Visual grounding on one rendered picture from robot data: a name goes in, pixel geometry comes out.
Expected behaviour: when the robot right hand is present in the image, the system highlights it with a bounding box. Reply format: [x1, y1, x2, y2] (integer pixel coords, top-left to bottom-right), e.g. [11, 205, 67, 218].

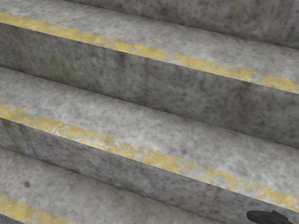
[247, 210, 293, 224]

